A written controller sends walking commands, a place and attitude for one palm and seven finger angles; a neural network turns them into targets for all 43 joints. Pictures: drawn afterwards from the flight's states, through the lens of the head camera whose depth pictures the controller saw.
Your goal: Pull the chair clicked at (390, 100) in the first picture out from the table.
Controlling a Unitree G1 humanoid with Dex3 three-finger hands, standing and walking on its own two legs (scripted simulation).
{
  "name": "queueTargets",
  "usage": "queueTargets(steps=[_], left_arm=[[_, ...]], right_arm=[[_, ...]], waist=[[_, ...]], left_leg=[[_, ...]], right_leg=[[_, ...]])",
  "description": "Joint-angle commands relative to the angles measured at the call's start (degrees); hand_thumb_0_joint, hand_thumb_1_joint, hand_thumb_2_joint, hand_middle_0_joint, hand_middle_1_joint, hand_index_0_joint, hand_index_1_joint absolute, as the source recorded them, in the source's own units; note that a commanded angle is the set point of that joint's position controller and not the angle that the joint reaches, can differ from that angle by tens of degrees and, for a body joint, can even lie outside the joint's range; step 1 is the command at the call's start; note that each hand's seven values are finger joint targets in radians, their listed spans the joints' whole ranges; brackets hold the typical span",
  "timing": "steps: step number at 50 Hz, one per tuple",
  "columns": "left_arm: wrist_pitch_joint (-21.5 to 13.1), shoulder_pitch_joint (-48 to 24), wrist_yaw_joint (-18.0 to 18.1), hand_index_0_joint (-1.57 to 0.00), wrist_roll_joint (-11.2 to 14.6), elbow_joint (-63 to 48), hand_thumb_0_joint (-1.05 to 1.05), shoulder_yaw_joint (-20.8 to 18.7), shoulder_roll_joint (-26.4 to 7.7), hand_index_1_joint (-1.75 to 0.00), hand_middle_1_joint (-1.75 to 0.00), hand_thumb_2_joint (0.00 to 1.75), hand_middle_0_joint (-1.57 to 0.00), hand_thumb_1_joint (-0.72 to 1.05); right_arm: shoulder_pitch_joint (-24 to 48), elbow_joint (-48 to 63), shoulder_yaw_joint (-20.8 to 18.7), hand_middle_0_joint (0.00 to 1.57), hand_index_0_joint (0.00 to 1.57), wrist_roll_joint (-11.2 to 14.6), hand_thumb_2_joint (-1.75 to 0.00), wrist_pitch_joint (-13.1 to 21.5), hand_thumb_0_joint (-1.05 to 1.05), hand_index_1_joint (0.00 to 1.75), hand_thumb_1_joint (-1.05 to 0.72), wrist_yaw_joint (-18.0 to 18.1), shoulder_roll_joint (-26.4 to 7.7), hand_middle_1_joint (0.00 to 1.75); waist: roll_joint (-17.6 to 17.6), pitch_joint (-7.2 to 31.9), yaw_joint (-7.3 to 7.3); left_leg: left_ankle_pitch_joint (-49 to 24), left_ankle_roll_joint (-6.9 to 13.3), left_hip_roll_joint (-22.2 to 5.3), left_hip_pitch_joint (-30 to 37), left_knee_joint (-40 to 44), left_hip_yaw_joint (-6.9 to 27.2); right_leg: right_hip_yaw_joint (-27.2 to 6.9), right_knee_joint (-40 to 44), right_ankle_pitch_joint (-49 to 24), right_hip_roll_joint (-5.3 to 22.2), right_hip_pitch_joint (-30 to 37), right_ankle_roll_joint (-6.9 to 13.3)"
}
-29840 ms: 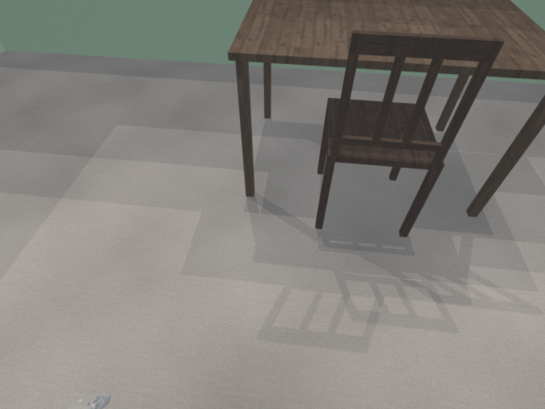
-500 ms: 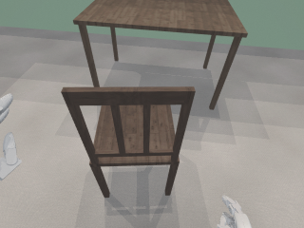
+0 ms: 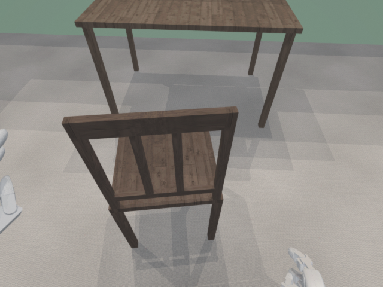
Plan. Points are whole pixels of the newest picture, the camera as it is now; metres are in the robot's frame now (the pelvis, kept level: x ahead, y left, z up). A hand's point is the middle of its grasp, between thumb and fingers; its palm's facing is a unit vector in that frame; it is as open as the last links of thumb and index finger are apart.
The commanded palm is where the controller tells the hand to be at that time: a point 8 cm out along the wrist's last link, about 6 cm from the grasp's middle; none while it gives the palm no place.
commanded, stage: let the arm hang, fingers relaxed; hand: left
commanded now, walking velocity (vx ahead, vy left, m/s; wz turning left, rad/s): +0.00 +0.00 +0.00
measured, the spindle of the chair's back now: (143, 167) +0.46 +0.16 -0.09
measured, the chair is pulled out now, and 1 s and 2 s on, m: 0.72 0.72 0.72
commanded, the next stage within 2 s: look to check the result in 1.14 s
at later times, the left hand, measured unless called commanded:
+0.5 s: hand out of the picture -0.05 +0.19 -0.17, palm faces +0.04 -0.97 -0.22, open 7.0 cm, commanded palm none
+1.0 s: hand out of the picture -0.04 +0.14 -0.17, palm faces +0.03 -0.99 -0.15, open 7.3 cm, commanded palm none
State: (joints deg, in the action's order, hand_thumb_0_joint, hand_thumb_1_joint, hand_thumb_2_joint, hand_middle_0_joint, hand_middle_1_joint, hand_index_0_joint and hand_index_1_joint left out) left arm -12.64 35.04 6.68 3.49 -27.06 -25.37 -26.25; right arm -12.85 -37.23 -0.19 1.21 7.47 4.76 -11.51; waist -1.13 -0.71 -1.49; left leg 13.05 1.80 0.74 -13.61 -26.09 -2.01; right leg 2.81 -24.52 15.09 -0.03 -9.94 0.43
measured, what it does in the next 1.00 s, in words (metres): stands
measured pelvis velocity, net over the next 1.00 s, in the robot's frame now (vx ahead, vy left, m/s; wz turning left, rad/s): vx -0.02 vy -0.01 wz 0.02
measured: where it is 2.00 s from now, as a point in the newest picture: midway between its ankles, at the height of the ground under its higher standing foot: outside the picture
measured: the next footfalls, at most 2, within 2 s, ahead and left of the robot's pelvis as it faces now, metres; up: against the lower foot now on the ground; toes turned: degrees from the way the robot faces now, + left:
none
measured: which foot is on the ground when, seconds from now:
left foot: down 0.00-1.00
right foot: down 0.00-1.00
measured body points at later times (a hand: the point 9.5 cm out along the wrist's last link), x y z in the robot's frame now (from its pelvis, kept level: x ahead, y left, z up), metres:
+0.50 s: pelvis -0.03 +0.00 +0.00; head -0.01 +0.00 +0.45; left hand -0.05 +0.24 -0.15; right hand -0.02 -0.24 -0.15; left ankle +0.01 +0.10 -0.74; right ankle -0.02 -0.11 -0.74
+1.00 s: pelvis -0.02 -0.01 +0.00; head -0.01 -0.01 +0.45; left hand -0.04 +0.19 -0.16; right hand -0.04 -0.20 -0.17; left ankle +0.01 +0.10 -0.74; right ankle -0.02 -0.11 -0.74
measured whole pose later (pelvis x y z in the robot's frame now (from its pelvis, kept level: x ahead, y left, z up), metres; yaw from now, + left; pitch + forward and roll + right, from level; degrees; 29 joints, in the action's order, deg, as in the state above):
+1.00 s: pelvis -0.02 -0.01 +0.00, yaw +1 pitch -1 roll +0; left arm 0.1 19.6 2.1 -0.4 62.3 2.1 -5.3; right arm -19.4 -63.2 1.2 -0.8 0.1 1.9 -5.5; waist -1.1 -1.6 -0.5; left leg 11.4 1.6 1.0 -13.2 -25.7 -1.0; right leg 3.7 -25.9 14.7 0.2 -10.0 1.3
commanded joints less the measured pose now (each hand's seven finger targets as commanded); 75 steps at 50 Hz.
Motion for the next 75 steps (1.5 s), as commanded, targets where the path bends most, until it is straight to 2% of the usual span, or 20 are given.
queueTargets(steps=[1, 2, 3, 4, 6, 8, 10, 13, 17, 20, 24, 27, 33, 48, 53, 57, 64, 67, 73, 75], left_arm=[[-1.84, -2.0, 1.44, -0.2, 0.33, -8.65, 0.0, -4.76, -7.19, -0.3, -0.3, 0.9, -0.2, 0.9], [7.02, -7.08, -5.41, -0.2, -6.54, 31.85, 0.0, 18.66, 6.29, -0.3, -0.3, 0.9, -0.2, 0.9], [11.68, -6.86, -6.25, -0.2, -6.22, 33.74, 0.0, 19.36, 11.27, -0.3, -0.3, 0.9, -0.2, 0.9], [12.73, -8.41, -6.17, -0.2, -5.62, 35.88, 0.0, 20.55, 12.01, -0.3, -0.3, 0.9, -0.2, 0.9], [13.08, -12.1, -6.05, -0.2, -5.47, 42.56, 0.0, 21.02, 10.72, -0.3, -0.3, 0.9, -0.2, 0.9], [13.12, -15.33, -5.78, -0.2, -5.46, 49.69, 0.0, 21.53, 9.31, -0.3, -0.3, 0.9, -0.2, 0.9], [13.43, -17.19, -5.49, -0.2, -5.09, 56.71, 0.0, 22.37, 8.1, -0.3, -0.3, 0.9, -0.2, 0.9], [13.49, -16.63, -5.41, -0.2, -4.6, 67.39, 0.0, 24.06, 7.13, -0.3, -0.3, 0.9, -0.2, 0.9], [13.15, -13.29, -5.07, -0.2, -4.47, 75.57, 0.0, 23.72, 9.04, -0.3, -0.3, 0.9, -0.2, 0.9], [13.07, -13.56, -5.29, -0.2, -4.33, 79.02, 0.0, 24.64, 9.32, -0.3, -0.3, 0.9, -0.2, 0.9], [13.05, -12.28, -5.25, -0.2, -4.17, 82.78, 0.0, 25.5, 9.75, -0.3, -0.3, 0.9, -0.2, 0.9], [12.83, -11.22, -5.09, -0.2, -3.94, 85.02, 0.0, 26.04, 10.39, -0.3, -0.3, 0.9, -0.2, 0.9], [12.73, -9.42, -4.75, -0.2, -3.74, 87.75, 0.0, 26.61, 11.49, -0.3, -0.3, 0.9, -0.2, 0.9], [12.16, -9.4, -4.09, -0.2, -3.75, 88.47, 0.0, 26.28, 14.41, -0.3, -0.3, 0.9, -0.2, 0.9], [12.15, -9.54, -4.13, -0.2, -3.79, 88.34, 0.0, 26.26, 14.93, -0.3, -0.3, 0.9, -0.2, 0.9], [12.14, -9.88, -4.17, -0.2, -3.71, 88.04, 0.0, 26.07, 15.09, -0.3, -0.3, 0.9, -0.2, 0.9], [12.25, -10.23, -4.18, -0.2, -3.71, 87.9, 0.0, 26.19, 14.89, -0.3, -0.3, 0.9, -0.2, 0.9], [12.1, -10.18, -4.18, -0.2, -3.69, 87.9, 0.0, 26.12, 14.7, -0.3, -0.3, 0.9, -0.2, 0.9], [12.14, -10.39, -4.21, -0.2, -3.69, 88.06, 0.0, 26.19, 14.51, -0.3, -0.3, 0.9, -0.2, 0.9], [12.06, -10.36, -4.16, -0.2, -3.7, 87.92, 0.0, 26.09, 14.53, -0.3, -0.3, 0.9, -0.2, 0.9]], right_arm=[[4.65, 8.4, -2.81, 0.2, 0.2, 0.34, -0.9, 2.81, 0.0, 0.3, -0.9, 0.79, -7.85, 0.3], [5.0, -2.65, -3.9, 0.2, 0.2, -0.61, -0.9, 3.67, 0.0, 0.3, -0.9, -4.51, -12.02, 0.3], [-0.13, -4.16, -3.57, 0.2, 0.2, -0.88, -0.9, 0.31, 0.0, 0.3, -0.9, -4.32, -6.06, 0.3], [-0.8, -3.99, -2.87, 0.2, 0.2, -1.22, -0.9, -1.24, 0.0, 0.3, -0.9, -4.22, -6.39, 0.3], [0.46, -3.54, -1.86, 0.2, 0.2, -2.19, -0.9, -3.55, 0.0, 0.3, -0.9, -4.25, -6.44, 0.3], [1.01, -4.38, -1.78, 0.2, 0.2, -2.48, -0.9, -4.95, 0.0, 0.3, -0.9, -4.26, -6.35, 0.3], [0.99, -6.18, -1.43, 0.2, 0.2, -2.62, -0.9, -6.15, 0.0, 0.3, -0.9, -4.15, -6.84, 0.3], [1.4, -9.93, -0.34, 0.2, 0.2, -2.39, -0.9, -6.57, 0.0, 0.3, -0.9, -4.07, -7.16, 0.3], [-1.6, -13.73, -0.36, 0.2, 0.2, -2.63, -0.9, -6.91, 0.0, 0.3, -0.9, -3.7, -4.82, 0.3], [-4.36, -15.69, -0.84, 0.2, 0.2, -2.34, -0.9, -7.43, 0.0, 0.3, -0.9, -3.62, -4.78, 0.3], [-7.34, -18.1, -0.83, 0.2, 0.2, -2.14, -0.9, -7.56, 0.0, 0.3, -0.9, -3.51, -4.81, 0.3], [-9.18, -19.94, -0.44, 0.2, 0.2, -1.92, -0.9, -7.14, 0.0, 0.3, -0.9, -3.27, -4.16, 0.3], [-11.36, -22.87, 0.09, 0.2, 0.2, -1.68, -0.9, -6.94, 0.0, 0.3, -0.9, -2.97, -2.58, 0.3], [-11.86, -25.2, 0.4, 0.2, 0.2, -1.5, -0.9, -6.4, 0.0, 0.3, -0.9, -2.56, 1.26, 0.3], [-11.96, -25.24, 0.28, 0.2, 0.2, -1.52, -0.9, -6.58, 0.0, 0.3, -0.9, -2.47, 1.69, 0.3], [-12.03, -24.95, 0.24, 0.2, 0.2, -1.66, -0.9, -6.38, 0.0, 0.3, -0.9, -2.42, 1.26, 0.3], [-11.55, -24.91, 0.23, 0.2, 0.2, -1.65, -0.9, -6.5, 0.0, 0.3, -0.9, -2.39, 0.76, 0.3], [-11.54, -24.98, 0.28, 0.2, 0.2, -1.58, -0.9, -6.26, 0.0, 0.3, -0.9, -2.4, 0.57, 0.3], [-11.02, -25.02, 0.21, 0.2, 0.2, -1.48, -0.9, -6.46, 0.0, 0.3, -0.9, -2.39, 0.62, 0.3], [-11.33, -25.07, 0.22, 0.2, 0.2, -1.55, -0.9, -6.35, 0.0, 0.3, -0.9, -2.44, 0.49, 0.3]], waist=[[0.97, 8.21, 0.69], [1.06, 3.0, -1.34], [4.83, 8.18, -0.65], [5.74, 8.3, -0.05], [8.94, 5.0, 0.91], [12.48, 3.39, 0.85], [7.29, 2.29, 0.6], [-3.43, -1.94, 1.6], [-11.54, 0.31, 1.84], [-3.34, -1.15, 1.43], [0.16, -3.37, 1.27], [1.71, -2.02, 1.2], [1.6, -4.86, 1.44], [1.08, -5.47, 1.54], [1.4, -6.68, 1.33], [0.95, -3.66, 1.17], [0.84, -5.56, 1.18], [0.85, -3.34, 1.17], [1.07, -5.21, 1.32], [1.42, -3.6, 1.2]], left_leg=[[-17.49, 0.32, -6.77, 4.92, 2.93, 7.3], [-29.04, 0.8, -6.08, -0.18, -6.14, 7.63], [-32.06, 0.41, -5.51, 3.58, -5.31, 6.24], [-23.77, 1.25, -6.66, 1.88, -4.45, 8.4], [-14.59, 2.44, -6.09, -2.66, -2.37, 10.61], [-12.84, 1.96, -3.82, -1.77, -3.77, 8.79], [-12.0, 1.52, -3.37, -0.38, -2.07, 9.07], [-6.27, 1.72, -4.38, -1.74, 3.48, 10.56], [2.35, 1.48, -4.53, -1.51, 6.51, 10.13], [7.67, 1.66, -4.88, -2.38, 7.39, 10.66], [9.31, 1.96, -5.24, -2.7, 7.95, 10.48], [5.47, 2.04, -5.37, -0.88, 7.04, 9.94], [2.74, 2.29, -5.51, -1.26, 6.77, 9.17], [-3.51, 2.08, -5.25, -0.53, 5.32, 7.88], [-2.81, 1.98, -5.34, -0.55, 5.21, 7.56], [-3.71, 1.93, -5.31, 1.0, 5.14, 8.03], [-3.04, 1.92, -5.62, 0.51, 5.71, 8.04], [-5.08, 1.97, -5.57, 1.75, 5.33, 8.09], [-4.19, 1.98, -5.67, 1.13, 5.56, 7.85], [-5.16, 1.93, -5.61, 1.76, 5.21, 7.96]], right_leg=[[-5.97, 2.96, -18.95, 5.79, 2.48, 0.5], [-1.49, -6.61, -28.13, 7.68, -5.54, 0.99], [-3.09, -3.58, -26.89, 6.81, -3.94, 1.1], [-2.81, -3.12, -17.93, 6.74, -4.61, 1.62], [-3.81, -2.21, -10.12, 6.04, -3.75, 1.83], [-5.78, -0.6, -12.71, 7.89, -3.23, 3.92], [-6.27, 0.17, -10.69, 8.15, -3.35, 4.58], [-5.31, 2.34, -3.08, 5.53, -3.22, 3.26], [-4.38, 3.87, -0.59, 5.1, -0.45, 3.34], [-4.15, 5.42, 1.83, 5.09, -1.32, 3.45], [-4.46, 6.23, 4.27, 5.2, -3.44, 3.6], [-4.9, 5.87, 2.16, 5.65, -3.22, 3.74], [-4.78, 5.72, 1.18, 5.73, -4.58, 3.89], [-5.22, 5.5, -3.08, 5.99, -4.22, 3.54], [-5.19, 6.08, -2.78, 5.96, -4.77, 3.52], [-5.24, 5.49, -3.37, 6.07, -3.51, 3.48], [-5.16, 5.97, -2.7, 5.94, -4.23, 3.48], [-5.38, 5.72, -4.33, 6.14, -3.0, 3.37], [-5.11, 6.37, -3.76, 5.95, -3.64, 3.35], [-5.31, 6.02, -4.53, 6.13, -2.78, 3.26]])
